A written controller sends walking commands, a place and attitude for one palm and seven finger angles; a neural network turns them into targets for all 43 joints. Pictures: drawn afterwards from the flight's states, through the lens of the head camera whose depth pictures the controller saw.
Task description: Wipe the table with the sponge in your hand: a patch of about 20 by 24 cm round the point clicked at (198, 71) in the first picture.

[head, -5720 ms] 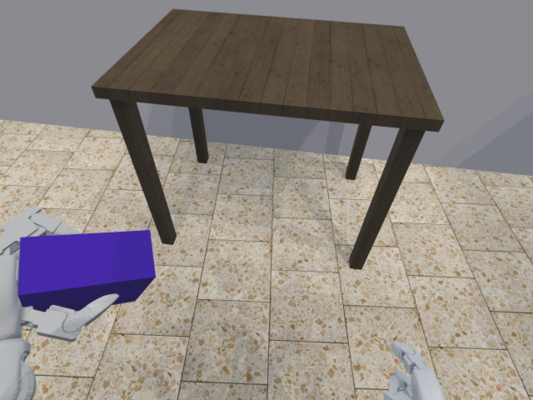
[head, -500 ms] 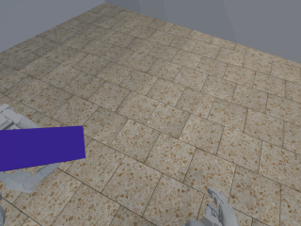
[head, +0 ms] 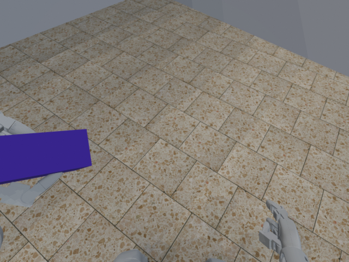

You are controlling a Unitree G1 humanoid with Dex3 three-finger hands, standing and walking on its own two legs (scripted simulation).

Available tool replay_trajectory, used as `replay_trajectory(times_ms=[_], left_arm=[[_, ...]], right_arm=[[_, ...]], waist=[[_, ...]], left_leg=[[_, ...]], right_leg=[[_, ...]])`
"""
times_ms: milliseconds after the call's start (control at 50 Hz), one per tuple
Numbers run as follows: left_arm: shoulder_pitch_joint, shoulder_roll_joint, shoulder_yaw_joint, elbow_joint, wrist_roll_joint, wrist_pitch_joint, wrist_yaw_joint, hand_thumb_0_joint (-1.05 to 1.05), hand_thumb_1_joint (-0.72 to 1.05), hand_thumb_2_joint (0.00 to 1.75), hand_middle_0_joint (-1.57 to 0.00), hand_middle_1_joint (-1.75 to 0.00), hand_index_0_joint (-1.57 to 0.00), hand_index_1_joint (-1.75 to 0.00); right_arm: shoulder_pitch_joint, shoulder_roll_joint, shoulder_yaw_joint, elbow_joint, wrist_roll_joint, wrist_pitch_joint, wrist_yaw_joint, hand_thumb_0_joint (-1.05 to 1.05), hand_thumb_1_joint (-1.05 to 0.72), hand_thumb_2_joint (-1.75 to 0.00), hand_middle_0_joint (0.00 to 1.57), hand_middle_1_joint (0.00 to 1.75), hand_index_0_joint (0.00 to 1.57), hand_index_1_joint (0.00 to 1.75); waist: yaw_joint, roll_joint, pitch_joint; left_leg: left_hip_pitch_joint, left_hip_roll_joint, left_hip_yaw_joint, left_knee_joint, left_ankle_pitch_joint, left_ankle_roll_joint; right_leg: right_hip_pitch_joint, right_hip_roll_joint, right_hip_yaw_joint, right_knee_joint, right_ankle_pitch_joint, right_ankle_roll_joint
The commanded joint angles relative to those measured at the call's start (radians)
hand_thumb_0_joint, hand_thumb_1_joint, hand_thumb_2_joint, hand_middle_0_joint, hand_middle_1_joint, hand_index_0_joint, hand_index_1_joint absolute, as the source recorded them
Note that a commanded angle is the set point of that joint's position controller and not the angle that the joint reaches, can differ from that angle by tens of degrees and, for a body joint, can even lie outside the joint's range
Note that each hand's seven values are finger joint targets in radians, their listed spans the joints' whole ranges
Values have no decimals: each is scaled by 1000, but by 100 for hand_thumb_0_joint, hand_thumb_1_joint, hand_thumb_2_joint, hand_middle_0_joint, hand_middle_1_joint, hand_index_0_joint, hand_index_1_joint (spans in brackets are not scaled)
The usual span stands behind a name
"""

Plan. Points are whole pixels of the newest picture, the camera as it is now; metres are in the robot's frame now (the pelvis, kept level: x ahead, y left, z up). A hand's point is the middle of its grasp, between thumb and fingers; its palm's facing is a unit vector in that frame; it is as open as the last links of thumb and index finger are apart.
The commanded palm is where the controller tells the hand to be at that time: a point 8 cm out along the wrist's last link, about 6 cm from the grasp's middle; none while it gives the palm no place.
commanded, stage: turn to face it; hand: left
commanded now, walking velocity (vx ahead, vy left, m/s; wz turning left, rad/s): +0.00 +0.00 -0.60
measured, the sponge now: (53, 156) +0.24 +0.22 +0.17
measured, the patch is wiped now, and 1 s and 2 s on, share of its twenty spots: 0.00 0.00 0.00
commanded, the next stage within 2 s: none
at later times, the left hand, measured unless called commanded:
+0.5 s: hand (150, 142) +0.27 +0.07 +0.19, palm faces +0.11 -0.85 -0.51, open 9.4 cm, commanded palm +0.22 +0.15 +0.19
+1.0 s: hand (168, 162) +0.24 +0.04 +0.19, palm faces -0.07 -0.89 -0.45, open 9.4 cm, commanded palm +0.21 +0.10 +0.19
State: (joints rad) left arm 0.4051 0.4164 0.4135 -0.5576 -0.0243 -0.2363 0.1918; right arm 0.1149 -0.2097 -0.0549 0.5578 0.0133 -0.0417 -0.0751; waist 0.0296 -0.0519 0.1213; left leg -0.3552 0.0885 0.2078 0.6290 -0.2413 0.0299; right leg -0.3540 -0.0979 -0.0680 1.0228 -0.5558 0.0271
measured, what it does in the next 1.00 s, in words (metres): steps on the spot, turning right: right foot, then left foot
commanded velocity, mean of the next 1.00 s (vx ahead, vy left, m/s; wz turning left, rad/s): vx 0.00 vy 0.00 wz -0.60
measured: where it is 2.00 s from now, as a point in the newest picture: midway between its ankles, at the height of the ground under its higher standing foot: outside the picture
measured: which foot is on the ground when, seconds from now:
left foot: down 0.00-0.28, up 0.30-0.88, down 0.90-1.00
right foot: up 0.00-0.26, down 0.28-0.92, up 0.94-1.00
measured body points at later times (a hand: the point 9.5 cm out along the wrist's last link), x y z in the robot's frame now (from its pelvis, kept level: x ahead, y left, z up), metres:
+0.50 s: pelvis -0.01 -0.08 +0.01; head +0.04 -0.12 +0.45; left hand +0.26 +0.12 +0.21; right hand +0.09 -0.37 -0.10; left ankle -0.01 +0.08 -0.61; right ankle +0.03 -0.13 -0.72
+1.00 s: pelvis -0.08 -0.05 +0.01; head -0.05 -0.07 +0.46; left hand +0.23 +0.09 +0.22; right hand -0.03 -0.33 -0.07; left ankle -0.03 +0.08 -0.72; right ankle -0.04 -0.13 -0.68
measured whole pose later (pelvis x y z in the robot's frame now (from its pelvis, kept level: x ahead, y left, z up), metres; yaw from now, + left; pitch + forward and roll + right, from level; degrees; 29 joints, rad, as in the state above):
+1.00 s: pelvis -0.08 -0.05 +0.01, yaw -31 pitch +1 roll +2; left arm 0.42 0.40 0.38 -0.51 -0.02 -0.19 0.11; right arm 0.18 -0.17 0.00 0.51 0.00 0.06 0.00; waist 0.04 -0.04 0.03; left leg -0.20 0.04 0.12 0.48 -0.29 -0.02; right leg -0.57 0.13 0.05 0.91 -0.33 0.02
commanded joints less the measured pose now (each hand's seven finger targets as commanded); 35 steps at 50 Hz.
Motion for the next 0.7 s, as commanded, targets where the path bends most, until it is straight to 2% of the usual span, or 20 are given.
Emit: replay_trajectory(times_ms=[0,40,60,100,180,220,240,260,280,300,320,340,360,400,460,500,540,560,600,680], left_arm=[[-55,113,49,-299,-2,-66,-15,0,10,130,-120,-160,-120,-160],[-15,98,45,-307,-7,-55,-24,0,10,130,-120,-160,-120,-160],[-12,106,54,-304,-6,-50,-25,0,10,130,-120,-160,-120,-160],[13,91,56,-244,-13,-41,-34,0,10,130,-120,-160,-120,-160],[15,101,76,-162,-24,-20,-45,0,10,130,-120,-160,-120,-160],[-6,108,73,-135,-20,-11,-49,0,10,130,-120,-160,-120,-160],[-32,115,70,-126,-15,-7,-49,0,10,130,-120,-160,-120,-160],[-44,143,76,-125,-5,-6,-44,0,10,130,-120,-160,-120,-160],[-35,187,122,-135,-16,0,-33,0,10,130,-120,-160,-120,-160],[-10,179,129,-151,-39,16,-27,0,10,130,-120,-160,-120,-160],[24,188,142,-183,-39,12,-22,0,10,130,-120,-160,-120,-160],[38,172,140,-221,-40,0,-19,0,10,130,-120,-160,-120,-160],[38,178,149,-247,-40,-9,-13,0,10,130,-120,-160,-120,-160],[82,168,150,-235,-39,-18,-10,0,10,130,-120,-160,-120,-160],[135,176,168,-195,-49,-29,-7,0,10,130,-120,-160,-120,-160],[143,176,179,-176,-51,-36,-7,0,10,130,-120,-160,-120,-160],[154,160,170,-127,-54,-34,-10,0,10,130,-120,-160,-120,-160],[161,148,152,-99,-54,-27,-13,0,10,130,-120,-160,-120,-160],[124,144,128,-114,-53,-26,-17,0,10,130,-120,-160,-120,-160],[59,135,82,-140,-44,-16,-16,0,10,130,-120,-160,-120,-160]], right_arm=[[9,-121,-19,-118,-4,-74,34,0,-90,-90,20,30,20,30],[6,-114,-9,-131,-8,-93,51,0,-90,-90,20,30,20,30],[8,-115,-6,-137,-10,-98,54,0,-90,-90,20,30,20,30],[16,-110,1,-143,-11,-104,59,0,-90,-90,20,30,20,30],[24,-105,2,-152,-8,-97,56,0,-90,-90,20,30,20,30],[34,-106,1,-149,-3,-94,56,0,-90,-90,20,30,20,30],[41,-97,3,-147,3,-90,56,0,-90,-90,20,30,20,30],[38,-68,9,-156,6,-85,52,0,-90,-90,20,30,20,30],[-3,-54,24,-186,5,-88,49,0,-90,-90,20,30,20,30],[-14,-71,12,-170,9,-81,50,0,-90,-90,20,30,20,30],[-27,-54,28,-160,2,-68,53,0,-90,-90,20,30,20,30],[-27,-46,38,-140,-2,-50,56,0,-90,-90,20,30,20,30],[-47,-43,45,-130,-2,-35,56,0,-90,-90,20,30,20,30],[-45,-65,24,-126,-4,-18,53,0,-90,-90,20,30,20,30],[-46,-89,-1,-118,-4,-1,53,0,-90,-90,20,30,20,30],[-40,-102,-10,-126,-5,9,58,0,-90,-90,20,30,20,30],[-32,-111,-11,-126,-4,21,61,0,-90,-90,20,30,20,30],[-39,-118,-14,-128,0,27,60,0,-90,-90,20,30,20,30],[-30,-127,-9,-144,3,34,63,0,-90,-90,20,30,20,30],[-28,-135,-1,-161,2,51,59,0,-90,-90,20,30,20,30]], waist=[[-27,291,-261],[-20,336,-253],[-20,346,-244],[-25,317,-223],[-17,286,-216],[-10,217,-222],[-11,121,-223],[-14,-96,-228],[5,-284,-239],[4,-306,-275],[-8,-212,-283],[-14,-111,-309],[-11,-27,-338],[-21,-17,-318],[-16,13,-318],[-10,6,-311],[-7,-3,-301],[-4,-18,-287],[-1,-35,-282],[10,-46,-269]], left_leg=[[332,324,-238,-249,524,128],[238,307,-133,-270,460,86],[211,303,-112,-276,431,71],[172,321,-94,-286,371,58],[188,342,-46,-216,281,23],[161,309,-9,-94,198,-14],[127,253,16,36,121,-38],[15,134,33,247,-112,-76],[-208,-2,-44,463,-446,-116],[-198,-4,-180,591,-383,-118],[-254,2,-226,659,-307,-127],[-283,6,-231,705,-246,-137],[-283,1,-226,705,-221,-141],[-283,-8,-227,718,-170,-141],[-274,-13,-237,644,-154,-137],[-255,-16,-237,564,-152,-133],[-232,-25,-233,503,-151,-128],[-217,-28,-235,466,-162,-126],[-178,-33,-230,396,-173,-119],[-96,-63,-212,245,-210,-104]], right_leg=[[-216,-4,34,56,87,9],[-117,8,-9,-70,157,18],[-85,18,-32,-125,176,21],[-45,37,-58,-185,192,29],[-10,51,-71,-315,195,34],[86,66,-78,-432,294,29],[139,47,-41,-521,419,12],[201,-68,163,-592,742,-54],[269,-225,461,-620,1069,-151],[237,-248,514,-651,1012,-137],[311,-232,487,-607,986,-160],[370,-199,402,-567,993,-172],[391,-177,358,-550,1011,-167],[365,-158,323,-575,979,-155],[361,-145,343,-603,907,-146],[334,-139,377,-639,833,-154],[298,-120,397,-679,711,-138],[284,-115,411,-691,666,-124],[238,-111,447,-740,528,-125],[171,-85,499,-795,338,-115]])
